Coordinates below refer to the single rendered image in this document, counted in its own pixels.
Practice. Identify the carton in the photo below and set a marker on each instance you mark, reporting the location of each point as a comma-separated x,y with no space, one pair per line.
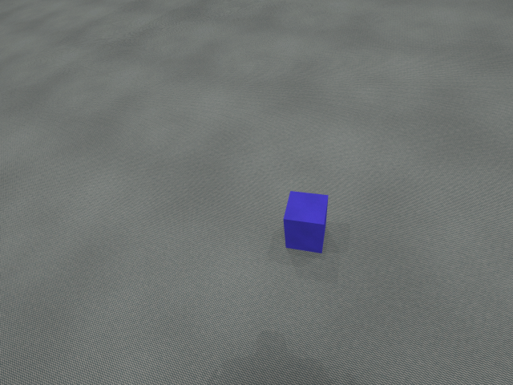
304,221

